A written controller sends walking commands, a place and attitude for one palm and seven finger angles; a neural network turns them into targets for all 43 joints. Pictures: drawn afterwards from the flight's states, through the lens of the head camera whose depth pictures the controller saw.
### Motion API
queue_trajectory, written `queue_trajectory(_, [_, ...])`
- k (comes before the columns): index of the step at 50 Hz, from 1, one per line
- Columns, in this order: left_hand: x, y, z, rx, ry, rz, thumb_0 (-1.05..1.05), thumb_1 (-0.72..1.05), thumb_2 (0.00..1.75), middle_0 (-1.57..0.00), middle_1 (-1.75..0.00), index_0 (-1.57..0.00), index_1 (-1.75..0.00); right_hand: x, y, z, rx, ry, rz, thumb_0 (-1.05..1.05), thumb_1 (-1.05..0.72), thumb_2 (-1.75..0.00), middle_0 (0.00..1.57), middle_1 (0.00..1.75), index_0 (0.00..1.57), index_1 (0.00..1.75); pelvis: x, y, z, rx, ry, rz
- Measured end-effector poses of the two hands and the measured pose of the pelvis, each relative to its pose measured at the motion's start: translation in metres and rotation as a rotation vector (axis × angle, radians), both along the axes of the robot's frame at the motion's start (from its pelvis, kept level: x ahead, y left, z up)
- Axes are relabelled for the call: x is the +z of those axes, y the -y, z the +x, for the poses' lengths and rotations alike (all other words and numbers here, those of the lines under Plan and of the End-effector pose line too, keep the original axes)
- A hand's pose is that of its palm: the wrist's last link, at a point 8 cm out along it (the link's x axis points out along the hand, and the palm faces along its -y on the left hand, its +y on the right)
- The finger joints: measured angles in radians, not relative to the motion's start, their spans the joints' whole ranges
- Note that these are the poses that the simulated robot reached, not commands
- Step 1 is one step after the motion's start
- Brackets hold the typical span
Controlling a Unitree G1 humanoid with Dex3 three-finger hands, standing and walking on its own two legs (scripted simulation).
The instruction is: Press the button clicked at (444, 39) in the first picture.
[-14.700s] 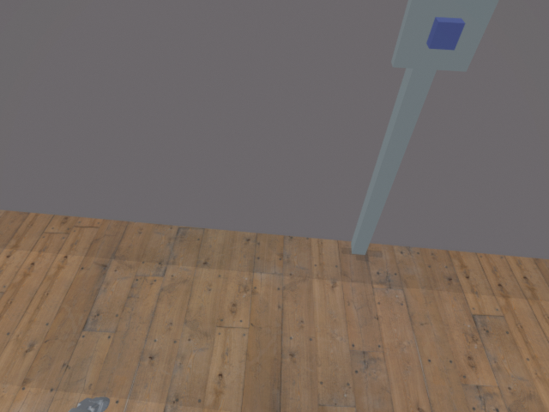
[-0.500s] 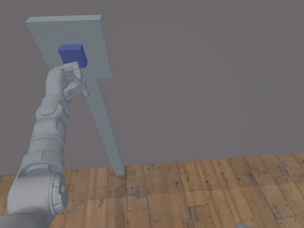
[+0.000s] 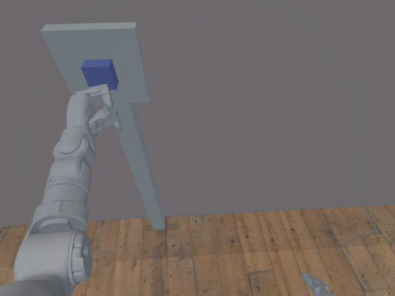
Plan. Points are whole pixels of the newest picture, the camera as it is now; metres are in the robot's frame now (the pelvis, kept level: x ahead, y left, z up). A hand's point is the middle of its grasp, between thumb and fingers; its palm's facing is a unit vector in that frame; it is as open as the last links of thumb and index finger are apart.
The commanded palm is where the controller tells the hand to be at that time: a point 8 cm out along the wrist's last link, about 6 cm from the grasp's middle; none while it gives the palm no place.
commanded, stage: aim a knuckle at the button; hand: left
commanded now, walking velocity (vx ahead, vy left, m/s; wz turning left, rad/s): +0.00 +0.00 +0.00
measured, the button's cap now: (101, 74) +0.52 +0.23 +0.19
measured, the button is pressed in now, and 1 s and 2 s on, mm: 0 12 0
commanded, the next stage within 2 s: press the button with the knuckle in 0.04 s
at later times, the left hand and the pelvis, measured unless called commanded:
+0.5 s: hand (114, 107) +0.45 +0.19 +0.16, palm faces +0.10 -0.99 +0.01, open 3.1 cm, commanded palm +0.42 +0.24 +0.16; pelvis +0.00 +0.00 +0.00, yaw +0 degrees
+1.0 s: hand (115, 100) +0.47 +0.19 +0.16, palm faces +0.09 -1.00 -0.01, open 2.8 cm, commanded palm +0.47 +0.24 +0.16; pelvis -0.02 +0.00 -0.01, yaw +1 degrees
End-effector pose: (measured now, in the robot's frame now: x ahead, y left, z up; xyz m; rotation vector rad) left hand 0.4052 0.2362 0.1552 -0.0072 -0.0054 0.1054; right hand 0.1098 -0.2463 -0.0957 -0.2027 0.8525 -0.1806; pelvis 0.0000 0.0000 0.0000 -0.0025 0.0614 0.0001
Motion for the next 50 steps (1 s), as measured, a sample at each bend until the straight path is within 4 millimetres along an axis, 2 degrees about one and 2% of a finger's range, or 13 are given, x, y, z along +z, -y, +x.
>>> queue_trajectory(5, [-0.001, 0.0, 0.003, -0.002, -0.007, -0.001, 0.01, 0.9, 0.9, -1.3, -1.5, -1.3, -1.5, 0.001, 0.001, 0.003, 0.005, 0.004, -0.004, 0.01, -0.91, -0.89, 0.2, 0.3, 0.21, 0.3, -0.001, 0.001, 0.0, 0.002, -0.004, 0.0])
queue_trajectory(11, [-0.002, 0.0, 0.003, -0.003, 0.007, -0.004, 0.01, 0.9, 0.9, -1.3, -1.5, -1.3, -1.5, -0.001, 0.002, -0.005, -0.006, -0.021, -0.006, 0.01, -0.91, -0.89, 0.2, 0.3, 0.21, 0.3, -0.001, 0.0, 0.0, -0.001, -0.006, 0.0])
queue_trajectory(32, [0.004, -0.001, 0.027, -0.008, -0.002, -0.01, 0.01, 0.9, 0.9, -1.3, -1.5, -1.3, -1.5, -0.012, 0.008, -0.059, -0.057, -0.148, -0.021, 0.01, -0.91, -0.89, 0.2, 0.3, 0.21, 0.3, -0.003, -0.002, -0.007, -0.005, -0.034, -0.002])
queue_trajectory(50, [0.002, -0.008, 0.044, -0.019, -0.022, 0.012, -0.03, 0.82, 0.94, -1.3, -1.5, -1.32, -1.5, -0.018, 0.013, -0.105, -0.071, -0.266, -0.045, 0.01, -0.91, -0.89, 0.2, 0.3, 0.21, 0.3, -0.008, -0.003, -0.018, 0.012, -0.085, -0.01])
